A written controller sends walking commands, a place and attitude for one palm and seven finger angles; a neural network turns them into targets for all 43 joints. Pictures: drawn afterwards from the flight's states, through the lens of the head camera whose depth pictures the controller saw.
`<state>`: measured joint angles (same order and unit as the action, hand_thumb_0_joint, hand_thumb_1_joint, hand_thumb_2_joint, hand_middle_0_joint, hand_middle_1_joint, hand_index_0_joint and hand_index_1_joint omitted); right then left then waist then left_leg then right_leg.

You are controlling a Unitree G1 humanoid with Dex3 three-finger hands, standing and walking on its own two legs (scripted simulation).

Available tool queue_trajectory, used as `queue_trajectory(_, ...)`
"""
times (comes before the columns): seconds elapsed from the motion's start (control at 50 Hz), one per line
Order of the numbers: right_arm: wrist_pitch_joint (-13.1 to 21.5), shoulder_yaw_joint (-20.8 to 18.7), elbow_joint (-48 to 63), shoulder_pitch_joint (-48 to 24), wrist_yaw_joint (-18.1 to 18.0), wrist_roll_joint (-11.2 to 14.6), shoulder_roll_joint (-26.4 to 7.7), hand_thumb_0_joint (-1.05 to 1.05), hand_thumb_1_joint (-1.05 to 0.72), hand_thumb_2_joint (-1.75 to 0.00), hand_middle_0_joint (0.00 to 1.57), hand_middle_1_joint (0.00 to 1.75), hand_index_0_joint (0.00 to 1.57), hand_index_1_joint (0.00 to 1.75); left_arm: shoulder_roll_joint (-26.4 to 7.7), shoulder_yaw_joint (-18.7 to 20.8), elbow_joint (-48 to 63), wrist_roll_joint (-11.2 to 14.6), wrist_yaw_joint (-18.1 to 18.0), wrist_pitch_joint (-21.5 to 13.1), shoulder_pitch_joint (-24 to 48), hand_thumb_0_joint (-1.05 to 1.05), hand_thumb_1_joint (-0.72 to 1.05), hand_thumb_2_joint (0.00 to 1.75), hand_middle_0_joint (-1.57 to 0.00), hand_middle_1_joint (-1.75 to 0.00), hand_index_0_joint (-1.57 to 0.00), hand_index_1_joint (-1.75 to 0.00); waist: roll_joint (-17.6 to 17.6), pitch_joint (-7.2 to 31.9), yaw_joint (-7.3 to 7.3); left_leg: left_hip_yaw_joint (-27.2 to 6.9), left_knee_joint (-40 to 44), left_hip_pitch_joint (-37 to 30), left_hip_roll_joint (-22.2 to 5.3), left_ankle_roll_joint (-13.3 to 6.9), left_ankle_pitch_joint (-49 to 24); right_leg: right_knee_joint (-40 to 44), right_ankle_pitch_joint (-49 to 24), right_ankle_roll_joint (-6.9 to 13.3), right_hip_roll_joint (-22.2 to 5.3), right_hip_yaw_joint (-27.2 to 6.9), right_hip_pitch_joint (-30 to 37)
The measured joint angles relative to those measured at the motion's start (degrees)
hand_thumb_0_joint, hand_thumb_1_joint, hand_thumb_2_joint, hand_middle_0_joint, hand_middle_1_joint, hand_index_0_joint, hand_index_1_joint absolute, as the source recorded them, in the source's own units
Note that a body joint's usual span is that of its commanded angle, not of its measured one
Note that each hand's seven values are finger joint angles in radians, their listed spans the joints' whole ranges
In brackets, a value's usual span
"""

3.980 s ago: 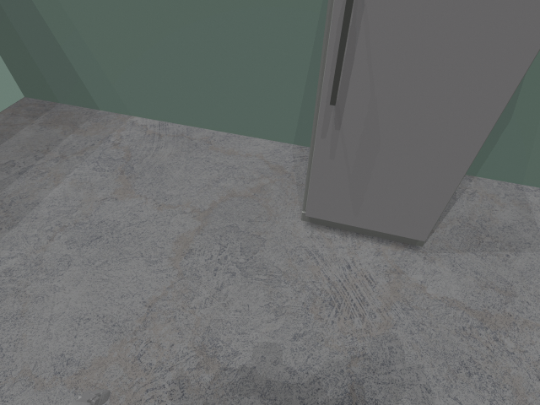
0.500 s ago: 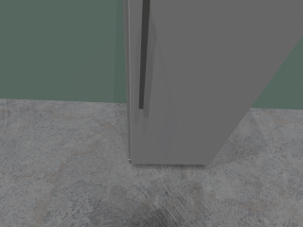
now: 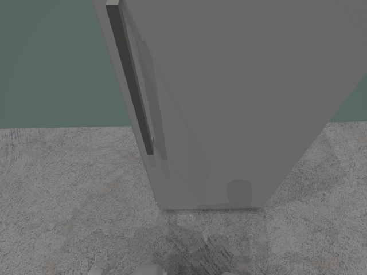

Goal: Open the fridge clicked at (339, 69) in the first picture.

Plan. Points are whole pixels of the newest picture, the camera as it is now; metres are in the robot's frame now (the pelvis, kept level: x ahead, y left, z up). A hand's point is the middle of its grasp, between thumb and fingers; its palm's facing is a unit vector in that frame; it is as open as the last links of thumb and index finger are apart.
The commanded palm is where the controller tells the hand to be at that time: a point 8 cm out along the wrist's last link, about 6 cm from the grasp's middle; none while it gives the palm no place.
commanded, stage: come to a stop and stand still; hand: left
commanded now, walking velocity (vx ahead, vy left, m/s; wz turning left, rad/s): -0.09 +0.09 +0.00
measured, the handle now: (138, 96) +0.45 +0.12 +0.14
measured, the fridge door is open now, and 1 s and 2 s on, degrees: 0 0 0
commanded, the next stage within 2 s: none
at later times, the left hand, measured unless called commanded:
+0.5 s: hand out of the picture -0.06 +0.26 -0.17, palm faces +0.04 -0.98 -0.21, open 7.4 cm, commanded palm none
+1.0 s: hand out of the picture -0.11 +0.19 -0.17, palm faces +0.02 -0.99 -0.16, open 7.4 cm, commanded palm none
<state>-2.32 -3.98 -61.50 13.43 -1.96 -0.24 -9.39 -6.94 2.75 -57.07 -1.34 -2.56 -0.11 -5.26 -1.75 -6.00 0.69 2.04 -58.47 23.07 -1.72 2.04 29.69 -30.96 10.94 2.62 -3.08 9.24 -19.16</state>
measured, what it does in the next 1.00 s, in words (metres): steps on the spot: left foot, then right foot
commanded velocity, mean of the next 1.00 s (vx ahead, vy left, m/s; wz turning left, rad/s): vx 0.00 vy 0.00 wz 0.00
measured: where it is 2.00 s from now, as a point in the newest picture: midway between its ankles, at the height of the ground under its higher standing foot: outside the picture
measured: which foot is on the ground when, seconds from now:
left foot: up 0.00-0.18, down 0.20-1.00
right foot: down 0.00-0.20, up 0.22-0.60, down 0.62-1.00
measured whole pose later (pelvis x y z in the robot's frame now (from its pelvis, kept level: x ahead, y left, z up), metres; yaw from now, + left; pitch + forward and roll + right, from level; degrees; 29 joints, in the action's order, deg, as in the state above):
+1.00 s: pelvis -0.09 +0.04 +0.01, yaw -1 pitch -2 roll +0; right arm -1.7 -1.5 -68.1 21.3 -1.3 -0.8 -6.1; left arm -5.5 0.5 -65.2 -0.7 -2.5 1.0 -19.9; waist 0.0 -0.2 1.2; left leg 5.1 -21.2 14.8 0.8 -2.0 5.7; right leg -25.2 16.7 1.7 0.5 2.5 -7.0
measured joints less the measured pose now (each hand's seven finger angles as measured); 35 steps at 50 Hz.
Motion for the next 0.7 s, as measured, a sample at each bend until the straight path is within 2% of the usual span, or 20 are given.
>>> queue_trajectory(0.1,-0.27,-0.52,3.64,-5.35,0.62,-0.38,-1.37,0.0,-0.91,-0.9,0.2,0.3,0.19,0.29,-1.69,0.57,0.53,-0.56,-0.06,1.33,-0.85,-0.01,0.92,0.9,-0.2,-0.3,-0.21,-0.3,0.94,-0.34,-1.53,-0.04,4.89,1.29,0.54,0.31,-2.82,0.84,-1.48,-0.74,-0.41,-0.21,-0.75)
queue_trajectory(0.18,0.71,-0.16,5.6,-6.7,0.96,-0.38,-1.29,0.0,-0.91,-0.9,0.2,0.3,0.19,0.29,-3.53,1.09,0.16,-0.68,0.1,2.1,-2.8,0.0,0.91,0.9,-0.2,-0.3,-0.21,-0.3,2.26,0.71,-2.09,0.35,16.83,-3.88,0.28,-0.13,-7.93,-0.7,-1.65,-2.05,-1.04,-0.42,-2.05)
queue_trajectory(0.22,1.44,0.2,5.8,-6.33,1.09,-0.56,-0.56,0.0,-0.91,-0.9,0.2,0.3,0.19,0.29,-4.66,1.36,-0.32,-0.24,0.3,2.8,-3.79,0.0,0.91,0.9,-0.2,-0.3,-0.2,-0.3,4.01,1.14,-2.26,1.22,21.5,-6.34,1.29,-2.93,-10.98,-3.3,0.17,-2.79,-2.0,-1.45,-2.99)
queue_trajectory(0.26,1.33,0.92,5.91,-5.28,1.15,-0.98,0.32,0.0,-0.91,-0.9,0.2,0.3,0.19,0.29,-5.33,1.56,-0.92,0.02,0.37,3.76,-5.06,0.0,0.91,0.9,-0.2,-0.29,-0.2,-0.3,4.95,1.93,-2.71,1.93,22.61,-7.19,1.81,-4.82,-11.45,-8.49,9.16,-3.18,-0.9,-4.63,-4.08)
queue_trajectory(0.3,1.01,1.56,5.51,-4.34,0.79,-1.21,0.98,0.0,-0.91,-0.9,0.2,0.3,0.19,0.3,-5.5,1.65,-1.62,-0.1,0.54,4.46,-6.32,0.0,0.91,0.9,-0.2,-0.29,-0.2,-0.3,4.85,2.96,-2.81,2.19,25.7,-8.37,1.96,-5.55,-12.98,-15.79,12.25,-3.26,0.74,-7.69,-5.23)
queue_trajectory(0.34,0.89,2.03,4.96,-3.67,0.43,-1.14,1.42,0.0,-0.91,-0.9,0.2,0.3,0.2,0.3,-5.48,1.66,-2.21,-0.22,0.77,4.4,-7.53,0.0,0.91,0.9,-0.2,-0.29,-0.2,-0.3,4.53,3.65,-2.95,2.4,29.01,-9.25,2.25,-5.86,-15.09,-21.9,11.7,-3.41,1.7,-9.52,-5.6)
queue_trajectory(0.4,1.26,2.11,4.17,-3.2,0.0,-0.76,1.45,0.0,-0.92,-0.9,0.21,0.3,0.2,0.3,-5.37,1.34,-3.22,-0.17,0.79,3.86,-9.58,0.0,0.91,0.9,-0.2,-0.29,-0.2,-0.3,4.54,4.37,-3.12,3.25,33.05,-9.97,3.12,-6.57,-17.71,-24.43,10.75,-4.15,1.63,-10.59,-3.83)
queue_trajectory(0.44,1.6,2.15,3.63,-2.92,-0.08,-0.59,1.48,0.0,-0.93,-0.9,0.21,0.3,0.2,0.3,-5.18,0.97,-4.1,-0.14,0.73,3.82,-10.75,0.0,0.91,0.9,-0.2,-0.29,-0.2,-0.3,4.53,4.63,-2.97,3.83,34.87,-10.19,3.66,-6.97,-18.92,-21.72,11.3,-4.54,1.11,-10.34,-1.15)
queue_trajectory(0.54,2.16,1.86,1.9,-1.98,-0.14,-0.46,1.25,0.0,-0.93,-0.9,0.21,0.3,0.2,0.3,-3.96,-0.23,-6.18,0.08,0.55,3.81,-12.16,0.0,0.91,0.9,-0.2,-0.29,-0.2,-0.3,3.83,4.8,-1.83,4.9,37.36,-10.21,4.59,-7.44,-21.03,-7.93,13.71,-4.36,0.45,-9.11,7.03)
queue_trajectory(0.62,2.16,1.8,-0.34,-0.5,0.17,-0.09,0.95,0.0,-0.93,-0.9,0.21,0.3,0.2,0.3,-2.88,-0.99,-7.16,0.28,0.24,2.53,-12.21,0.0,0.91,0.9,-0.2,-0.29,-0.2,-0.3,3.77,5.22,-1.39,5.79,37.3,-9.32,5.67,-7.05,-21.91,5.58,7.79,-3.47,0.06,-8.91,12.95)
queue_trajectory(0.7,1.81,1.66,-2.92,1.39,0.39,0.01,-0.15,0.0,-0.93,-0.9,0.21,0.3,0.2,0.3,-0.61,-1.94,-8.13,0.43,0.11,1.31,-12.24,0.0,0.91,0.9,-0.2,-0.29,-0.2,-0.3,0.47,5.39,-0.53,4.7,38.59,-10.39,4.55,-6.09,-23.26,7.89,6.35,-3.27,1.37,-7.89,14.57)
